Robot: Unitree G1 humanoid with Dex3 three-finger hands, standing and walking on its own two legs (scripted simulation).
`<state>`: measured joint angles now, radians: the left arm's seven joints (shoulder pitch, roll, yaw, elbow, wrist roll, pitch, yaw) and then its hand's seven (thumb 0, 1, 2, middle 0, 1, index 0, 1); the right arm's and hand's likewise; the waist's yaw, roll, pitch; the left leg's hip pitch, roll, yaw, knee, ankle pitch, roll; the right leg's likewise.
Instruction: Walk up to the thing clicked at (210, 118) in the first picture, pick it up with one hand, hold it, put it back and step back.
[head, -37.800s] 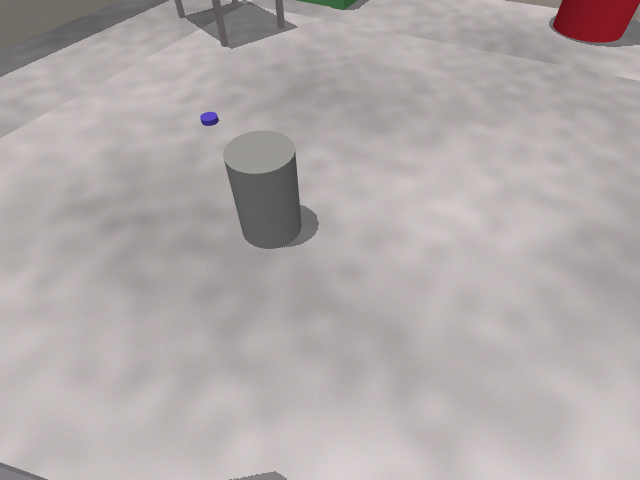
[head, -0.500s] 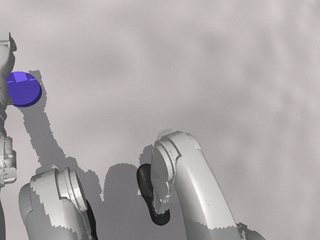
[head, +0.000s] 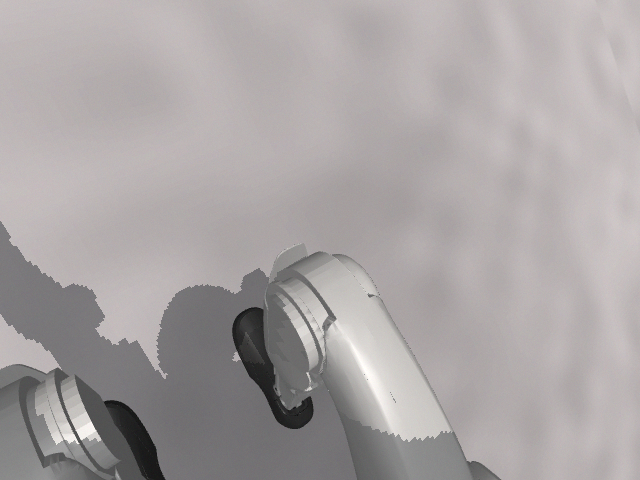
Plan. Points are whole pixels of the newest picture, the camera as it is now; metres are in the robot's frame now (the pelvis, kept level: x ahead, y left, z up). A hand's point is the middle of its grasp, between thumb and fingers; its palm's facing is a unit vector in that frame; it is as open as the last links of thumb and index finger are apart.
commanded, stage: rest palm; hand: left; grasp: from above
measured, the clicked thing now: out of the picture +0.53 +0.26 -0.30
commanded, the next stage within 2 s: close in 0.60 s
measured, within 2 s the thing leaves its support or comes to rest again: neither
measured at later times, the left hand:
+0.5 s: hand out of the picture +0.51 +0.25 -0.26, palm faces -0.43 -0.12 -0.89, open 13.6 cm
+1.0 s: hand out of the picture +0.52 +0.24 -0.27, palm faces -0.44 -0.13 -0.89, open 13.1 cm
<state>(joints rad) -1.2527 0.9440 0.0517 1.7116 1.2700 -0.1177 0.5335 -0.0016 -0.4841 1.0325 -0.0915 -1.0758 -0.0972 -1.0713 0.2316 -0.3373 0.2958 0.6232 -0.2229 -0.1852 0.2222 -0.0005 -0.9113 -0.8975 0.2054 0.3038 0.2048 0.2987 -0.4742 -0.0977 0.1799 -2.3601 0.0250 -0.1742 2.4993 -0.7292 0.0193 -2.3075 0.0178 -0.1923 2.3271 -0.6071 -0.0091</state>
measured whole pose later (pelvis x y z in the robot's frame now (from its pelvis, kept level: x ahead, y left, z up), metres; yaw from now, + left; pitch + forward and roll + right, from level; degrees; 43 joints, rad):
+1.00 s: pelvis -0.01 +0.01 +0.01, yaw -3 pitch +31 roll -15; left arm -1.27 1.05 0.02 1.75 1.20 -0.09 0.58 0.00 -0.41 0.99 -0.13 -1.12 -0.15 -1.10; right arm 0.16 -0.38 0.39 0.57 -0.24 -0.24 0.25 0.01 -0.93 -0.90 0.20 0.30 0.20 0.30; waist -0.52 -0.15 0.26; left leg -2.34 0.03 -0.23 2.50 -0.73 0.03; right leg -2.26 0.04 -0.23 2.28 -0.59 0.01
